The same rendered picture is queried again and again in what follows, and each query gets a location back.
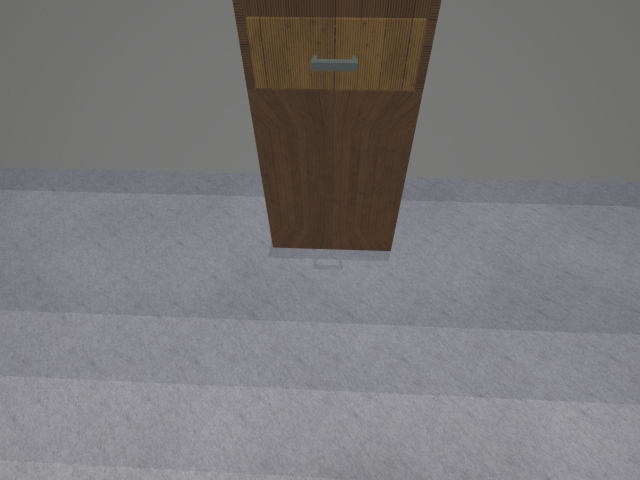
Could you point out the handle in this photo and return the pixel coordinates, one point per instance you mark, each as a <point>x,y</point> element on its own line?
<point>334,64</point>

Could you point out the drawer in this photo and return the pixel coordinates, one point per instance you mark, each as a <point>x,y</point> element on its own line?
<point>388,51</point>

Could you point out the cabinet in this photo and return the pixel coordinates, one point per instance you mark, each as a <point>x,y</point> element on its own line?
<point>333,162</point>

